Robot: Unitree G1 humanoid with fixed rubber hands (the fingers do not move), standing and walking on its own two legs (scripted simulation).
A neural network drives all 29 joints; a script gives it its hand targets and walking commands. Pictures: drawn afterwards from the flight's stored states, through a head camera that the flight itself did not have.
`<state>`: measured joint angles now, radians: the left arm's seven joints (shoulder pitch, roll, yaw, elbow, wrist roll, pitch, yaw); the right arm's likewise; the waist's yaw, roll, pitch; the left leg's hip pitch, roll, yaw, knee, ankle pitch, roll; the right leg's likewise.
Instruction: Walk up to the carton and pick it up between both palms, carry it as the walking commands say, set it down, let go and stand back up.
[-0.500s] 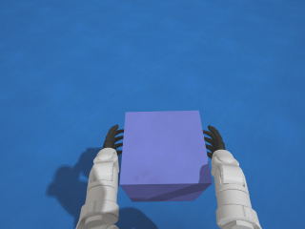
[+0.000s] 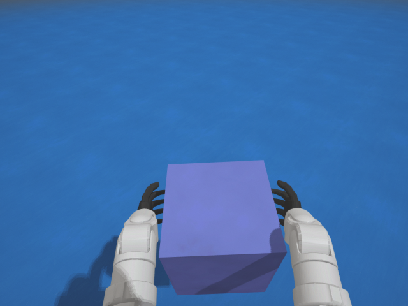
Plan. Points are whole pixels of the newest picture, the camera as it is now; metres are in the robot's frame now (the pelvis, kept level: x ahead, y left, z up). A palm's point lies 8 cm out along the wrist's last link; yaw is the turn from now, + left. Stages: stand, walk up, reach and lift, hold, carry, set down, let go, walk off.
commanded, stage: reach and lift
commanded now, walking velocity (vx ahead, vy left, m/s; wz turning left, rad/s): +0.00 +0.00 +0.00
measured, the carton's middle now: (218, 230) +0.31 -0.01 -0.02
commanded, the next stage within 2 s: hold in 1.12 s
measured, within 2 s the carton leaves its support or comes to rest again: neither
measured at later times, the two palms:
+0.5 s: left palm (139, 221) +0.29 +0.15 +0.05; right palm (287, 216) +0.29 -0.14 +0.06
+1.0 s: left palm (143, 220) +0.29 +0.15 +0.05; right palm (291, 217) +0.29 -0.15 +0.06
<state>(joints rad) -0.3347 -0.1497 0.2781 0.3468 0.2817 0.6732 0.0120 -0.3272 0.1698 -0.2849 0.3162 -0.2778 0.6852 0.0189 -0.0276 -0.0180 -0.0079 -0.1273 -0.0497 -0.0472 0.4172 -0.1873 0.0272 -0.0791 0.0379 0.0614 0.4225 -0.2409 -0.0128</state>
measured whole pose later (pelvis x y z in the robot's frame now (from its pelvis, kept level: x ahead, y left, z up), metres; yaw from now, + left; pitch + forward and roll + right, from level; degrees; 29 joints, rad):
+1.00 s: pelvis +0.00 +0.00 +0.00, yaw -1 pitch -8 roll +0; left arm -0.28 -0.16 0.23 0.23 0.29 0.76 0.01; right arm -0.29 0.16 -0.23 0.25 -0.27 0.75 0.03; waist -0.01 -0.02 0.02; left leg -0.06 -0.05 -0.04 0.38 -0.18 0.03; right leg -0.01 0.04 0.07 0.38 -0.23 -0.02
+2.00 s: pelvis -0.01 +0.00 +0.00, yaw -1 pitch -8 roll +0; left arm -0.27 -0.15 0.22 0.23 0.28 0.77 0.02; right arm -0.27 0.15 -0.23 0.24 -0.26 0.75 0.03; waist 0.00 -0.02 0.03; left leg -0.07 -0.05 -0.04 0.39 -0.18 0.03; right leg -0.02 0.04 0.07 0.40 -0.22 -0.01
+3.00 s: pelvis -0.06 -0.01 -0.01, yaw +4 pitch +4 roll -1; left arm -0.03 -0.13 0.06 -0.47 0.03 1.19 0.15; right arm 0.01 0.13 -0.06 -0.49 -0.03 1.18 -0.13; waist 0.01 0.01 -0.17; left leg -0.45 0.01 0.06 0.51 -0.13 0.04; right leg -0.31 -0.04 -0.08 0.51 -0.29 0.03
